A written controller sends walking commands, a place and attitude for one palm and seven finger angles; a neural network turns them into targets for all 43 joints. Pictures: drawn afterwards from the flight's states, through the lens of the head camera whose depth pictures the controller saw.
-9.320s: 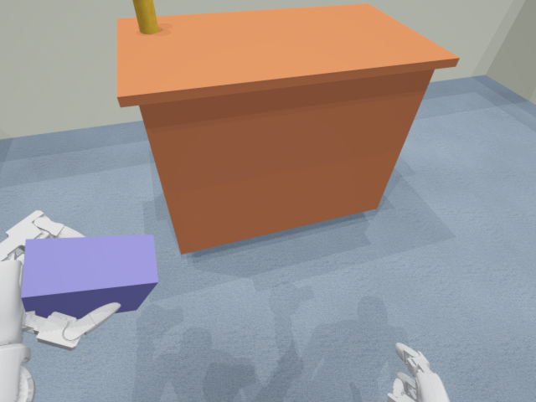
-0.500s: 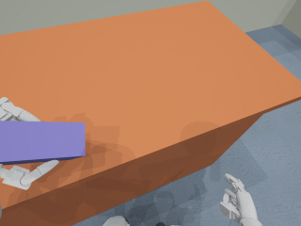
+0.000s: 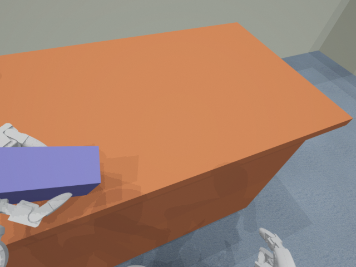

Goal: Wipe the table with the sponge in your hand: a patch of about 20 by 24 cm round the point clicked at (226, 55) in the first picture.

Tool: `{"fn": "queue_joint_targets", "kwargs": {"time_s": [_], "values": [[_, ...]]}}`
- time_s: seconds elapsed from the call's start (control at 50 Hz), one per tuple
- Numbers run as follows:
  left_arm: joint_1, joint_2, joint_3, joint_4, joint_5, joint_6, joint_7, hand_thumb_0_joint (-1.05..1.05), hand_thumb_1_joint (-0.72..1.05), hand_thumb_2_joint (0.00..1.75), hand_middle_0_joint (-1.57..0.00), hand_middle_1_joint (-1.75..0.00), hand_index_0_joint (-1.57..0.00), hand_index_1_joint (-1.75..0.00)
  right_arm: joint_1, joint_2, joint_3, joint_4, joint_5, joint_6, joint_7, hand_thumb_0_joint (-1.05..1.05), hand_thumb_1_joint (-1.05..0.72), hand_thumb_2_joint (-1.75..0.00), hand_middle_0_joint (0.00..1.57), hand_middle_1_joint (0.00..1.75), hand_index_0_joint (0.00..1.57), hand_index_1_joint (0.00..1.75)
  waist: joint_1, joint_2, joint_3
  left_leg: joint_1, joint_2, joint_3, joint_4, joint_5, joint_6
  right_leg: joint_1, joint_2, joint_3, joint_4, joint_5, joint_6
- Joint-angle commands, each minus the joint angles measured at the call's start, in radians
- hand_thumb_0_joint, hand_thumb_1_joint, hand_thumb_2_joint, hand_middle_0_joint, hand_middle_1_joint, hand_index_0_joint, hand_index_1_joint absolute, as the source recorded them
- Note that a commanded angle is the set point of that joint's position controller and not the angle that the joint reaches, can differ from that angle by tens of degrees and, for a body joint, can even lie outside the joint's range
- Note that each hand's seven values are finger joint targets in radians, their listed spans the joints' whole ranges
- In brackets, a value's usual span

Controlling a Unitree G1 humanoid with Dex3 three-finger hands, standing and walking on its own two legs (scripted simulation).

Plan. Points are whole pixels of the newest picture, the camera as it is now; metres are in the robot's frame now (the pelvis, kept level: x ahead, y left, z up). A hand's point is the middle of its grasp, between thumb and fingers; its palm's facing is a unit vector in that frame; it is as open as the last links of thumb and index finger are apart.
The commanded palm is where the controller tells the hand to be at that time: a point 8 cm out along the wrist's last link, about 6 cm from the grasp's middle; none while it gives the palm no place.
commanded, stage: shuffle to correct the standing spot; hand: left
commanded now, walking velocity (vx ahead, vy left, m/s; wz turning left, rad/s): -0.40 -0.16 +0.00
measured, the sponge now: (65, 175) +0.23 +0.21 +0.15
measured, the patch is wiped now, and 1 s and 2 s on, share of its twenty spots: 0.00 0.00 0.00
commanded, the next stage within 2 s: come to a stop and stand still in 0.18 s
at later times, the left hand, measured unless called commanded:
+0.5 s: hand (40, 196) +0.18 +0.22 +0.17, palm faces +0.37 -0.83 -0.42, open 9.9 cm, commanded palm +0.13 +0.26 +0.18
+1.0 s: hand (15, 182) +0.20 +0.26 +0.17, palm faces +0.39 -0.85 -0.34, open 9.9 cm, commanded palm +0.14 +0.29 +0.18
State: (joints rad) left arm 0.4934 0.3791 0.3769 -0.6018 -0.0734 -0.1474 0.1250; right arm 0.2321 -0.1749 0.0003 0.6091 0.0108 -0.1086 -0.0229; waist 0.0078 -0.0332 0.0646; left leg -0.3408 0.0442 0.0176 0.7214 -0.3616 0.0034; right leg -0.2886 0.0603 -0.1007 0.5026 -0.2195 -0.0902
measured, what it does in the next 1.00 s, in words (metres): stands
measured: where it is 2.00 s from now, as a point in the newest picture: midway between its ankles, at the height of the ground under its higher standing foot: outside the picture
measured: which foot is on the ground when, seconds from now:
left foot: down 0.00-1.00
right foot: down 0.00-1.00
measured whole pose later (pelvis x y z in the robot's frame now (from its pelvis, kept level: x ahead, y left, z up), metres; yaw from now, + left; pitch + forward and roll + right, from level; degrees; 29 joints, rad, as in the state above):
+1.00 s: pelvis -0.02 +0.02 +0.01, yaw -1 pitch -2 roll -1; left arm 0.38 0.35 0.35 -0.41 -0.03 -0.26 0.10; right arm 0.24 -0.18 0.02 0.61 0.01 -0.18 -0.01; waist 0.04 -0.03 0.05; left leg -0.18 0.00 0.04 0.49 -0.28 0.03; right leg -0.23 -0.03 -0.03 0.44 -0.17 0.02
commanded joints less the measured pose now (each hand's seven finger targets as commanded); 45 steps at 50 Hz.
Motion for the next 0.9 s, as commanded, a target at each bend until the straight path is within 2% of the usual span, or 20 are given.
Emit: {"fn": "queue_joint_targets", "kwargs": {"time_s": [0.0,0.04,0.06,0.08,0.16,0.22,0.26,0.3,0.34,0.42,0.44,0.48,0.56,0.58,0.6,0.62,0.66,0.74,0.8,0.88], "values": [[-0.067,0.196,0.125,-0.235,-0.011,-0.076,0.031,0.00,0.10,1.30,-1.20,-1.60,-1.20,-1.60,-0.082,-0.137,-0.052,-0.166,-0.010,-0.070,-0.029,0.00,-0.90,-0.90,0.20,0.30,0.20,0.30,-0.004,0.091,-0.098,0.140,0.095,-0.084,-0.319,0.285,0.020,0.049,-0.194,0.186,-0.073,0.140,0.001],[-0.054,0.196,0.135,-0.224,-0.005,-0.089,0.019,0.00,0.10,1.30,-1.20,-1.60,-1.20,-1.60,-0.090,-0.147,-0.061,-0.176,-0.007,-0.066,-0.027,0.00,-0.90,-0.90,0.20,0.30,0.20,0.30,0.013,0.163,-0.143,0.186,0.247,-0.197,-0.320,0.660,0.061,0.058,-0.119,0.123,0.056,0.202,0.094],[-0.058,0.221,0.162,-0.244,0.007,-0.095,0.012,0.00,0.10,1.30,-1.20,-1.60,-1.20,-1.60,-0.106,-0.119,-0.053,-0.170,-0.025,-0.069,-0.024,0.00,-0.90,-0.90,0.20,0.30,0.20,0.30,-0.001,0.276,-0.161,0.242,0.281,-0.233,-0.319,0.837,0.079,0.007,-0.112,0.103,0.122,0.082,0.100],[-0.082,0.197,0.135,-0.258,0.012,-0.108,-0.002,0.00,0.10,1.30,-1.20,-1.60,-1.20,-1.60,-0.090,-0.106,-0.050,-0.165,-0.042,-0.066,-0.015,0.00,-0.90,-0.90,0.20,0.30,0.20,0.30,-0.002,0.297,-0.158,0.254,0.301,-0.256,-0.321,0.938,0.083,-0.013,-0.102,0.099,0.138,-0.086,0.086],[-0.033,0.174,0.148,-0.236,0.023,-0.132,-0.020,0.00,0.10,1.30,-1.20,-1.60,-1.20,-1.60,-0.085,-0.123,-0.078,-0.172,-0.019,-0.080,0.009,0.00,-0.90,-0.90,0.20,0.30,0.20,0.30,0.003,0.227,-0.168,0.275,0.245,-0.141,-0.167,0.994,0.032,0.058,-0.087,0.049,-0.052,0.014,0.035],[-0.063,0.202,0.169,-0.250,0.020,-0.157,-0.026,0.00,0.10,1.30,-1.20,-1.60,-1.20,-1.60,-0.079,-0.136,-0.074,-0.172,-0.015,-0.090,0.013,0.00,-0.90,-0.90,0.20,0.30,0.20,0.30,-0.006,0.141,-0.178,0.134,0.191,-0.133,-0.102,0.802,0.011,0.198,-0.114,0.030,-0.085,0.246,0.021],[0.012,0.198,0.176,-0.236,0.008,-0.148,-0.019,0.00,0.10,1.30,-1.20,-1.60,-1.20,-1.60,-0.073,-0.135,-0.087,-0.172,0.008,-0.089,0.011,0.00,-0.90,-0.90,0.20,0.30,0.20,0.30,-0.014,0.097,-0.238,0.142,0.106,-0.060,-0.019,0.570,-0.006,0.175,-0.211,0.140,-0.079,0.477,-0.032],[0.030,0.226,0.196,-0.265,-0.014,-0.133,0.003,0.00,0.10,1.30,-1.20,-1.60,-1.20,-1.60,-0.064,-0.129,-0.082,-0.187,0.006,-0.066,0.008,0.00,-0.90,-0.90,0.20,0.30,0.20,0.30,-0.016,0.038,-0.265,0.110,0.040,-0.035,0.002,0.166,-0.019,0.113,-0.321,0.246,-0.094,0.421,-0.053],[0.055,0.218,0.193,-0.234,-0.028,-0.113,0.028,0.00,0.10,1.30,-1.20,-1.60,-1.20,-1.60,-0.079,-0.104,-0.058,-0.183,0.011,-0.043,-0.005,0.00,-0.90,-0.90,0.20,0.30,0.20,0.30,-0.011,-0.019,-0.224,0.115,0.003,-0.029,-0.004,-0.029,-0.013,0.020,-0.366,0.315,-0.200,0.064,-0.049],[0.018,0.196,0.156,-0.186,-0.007,-0.086,0.056,0.00,0.10,1.30,-1.20,-1.60,-1.20,-1.60,-0.103,-0.126,-0.040,-0.167,0.008,-0.036,-0.033,0.00,-0.90,-0.90,0.20,0.30,0.20,0.30,-0.007,-0.063,-0.149,0.141,0.017,-0.047,-0.237,0.033,0.023,0.052,-0.264,0.263,-0.216,-0.151,0.010],[0.003,0.204,0.160,-0.167,0.001,-0.084,0.060,0.00,0.10,1.30,-1.20,-1.60,-1.20,-1.60,-0.110,-0.127,-0.039,-0.163,0.009,-0.037,-0.037,0.00,-0.90,-0.90,0.20,0.30,0.20,0.30,-0.009,-0.003,-0.146,0.136,0.026,-0.054,-0.257,0.028,0.029,0.063,-0.251,0.244,-0.209,-0.165,0.024],[-0.022,0.170,0.120,-0.144,0.017,-0.081,0.059,0.00,0.10,1.30,-1.20,-1.60,-1.20,-1.60,-0.122,-0.132,-0.031,-0.160,0.006,-0.041,-0.043,0.00,-0.90,-0.90,0.20,0.30,0.20,0.30,-0.006,0.100,-0.108,0.097,0.064,-0.104,-0.342,0.036,0.047,0.103,-0.192,0.190,-0.174,-0.123,0.052],[-0.063,0.153,0.092,-0.107,0.032,-0.065,0.057,0.00,0.10,1.30,-1.20,-1.60,-1.20,-1.60,-0.122,-0.148,-0.044,-0.168,0.019,-0.047,-0.035,0.00,-0.90,-0.90,0.20,0.30,0.20,0.30,-0.006,0.081,-0.081,0.043,0.064,-0.113,-0.354,0.093,0.040,0.182,-0.170,0.174,-0.168,-0.010,0.057],[-1.044,0.891,0.601,-0.261,0.167,-0.174,0.021,0.00,0.10,1.30,-1.20,-1.60,-1.20,-1.60,0.018,-0.181,-0.048,-0.118,-0.042,-0.108,-0.043,0.00,-0.90,-0.90,0.20,0.30,0.20,0.30,0.049,0.018,0.001,0.002,0.011,0.021,-0.186,0.251,0.017,0.004,-0.163,0.199,-0.187,0.048,0.088],[-0.495,0.321,0.236,0.291,0.074,-0.144,-0.029,0.00,0.10,1.30,-1.20,-1.60,-1.20,-1.60,-0.019,-0.084,-0.027,-0.076,-0.012,-0.111,-0.041,0.00,-0.90,-0.90,0.20,0.30,0.20,0.30,0.015,-0.023,-0.181,0.085,-0.060,0.008,-0.238,0.169,0.011,0.096,-0.227,0.182,-0.175,0.082,0.019],[-0.290,0.222,0.156,0.298,0.049,-0.147,-0.042,0.00,0.10,1.30,-1.20,-1.60,-1.20,-1.60,-0.009,-0.145,-0.048,-0.151,-0.003,-0.128,-0.032,0.00,-0.90,-0.90,0.20,0.30,0.20,0.30,0.065,0.051,-0.132,0.125,-0.040,0.017,-0.239,0.163,-0.006,0.076,-0.209,0.310,-0.212,0.115,0.034],[-0.157,0.064,-0.003,0.147,0.004,-0.171,-0.044,0.00,0.10,1.30,-1.20,-1.60,-1.20,-1.60,-0.059,-0.133,-0.034,-0.148,0.014,-0.131,0.000,0.00,-0.90,-0.90,0.20,0.30,0.20,0.30,0.035,0.154,-0.185,0.159,-0.016,-0.007,-0.329,0.171,0.005,0.159,-0.187,0.200,-0.148,0.037,0.040],[-0.118,0.147,0.046,0.001,0.026,-0.160,-0.014,0.00,0.10,1.30,-1.20,-1.60,-1.20,-1.60,-0.088,-0.158,-0.039,-0.180,0.009,-0.132,0.018,0.00,-0.90,-0.90,0.20,0.30,0.20,0.30,0.048,0.019,-0.122,-0.011,0.027,-0.049,-0.408,0.077,0.020,0.217,-0.114,0.133,-0.097,-0.057,0.085],[-0.154,0.192,0.119,-0.027,0.027,-0.159,0.002,0.00,0.10,1.30,-1.20,-1.60,-1.20,-1.60,-0.107,-0.154,-0.034,-0.192,0.009,-0.129,0.004,0.00,-0.90,-0.90,0.20,0.30,0.20,0.30,0.039,0.008,-0.113,-0.036,0.039,-0.061,-0.427,0.034,0.030,0.226,-0.103,0.103,-0.072,-0.038,0.091],[-0.215,0.158,0.109,0.001,0.032,-0.168,0.002,0.00,0.10,1.30,-1.20,-1.60,-1.20,-1.60,-0.101,-0.150,-0.036,-0.171,0.003,-0.132,-0.006,0.00,-0.90,-0.90,0.20,0.30,0.20,0.30,0.023,0.087,-0.111,0.020,0.025,-0.045,-0.396,0.104,0.020,0.194,-0.112,0.110,-0.089,0.038,0.081]]}}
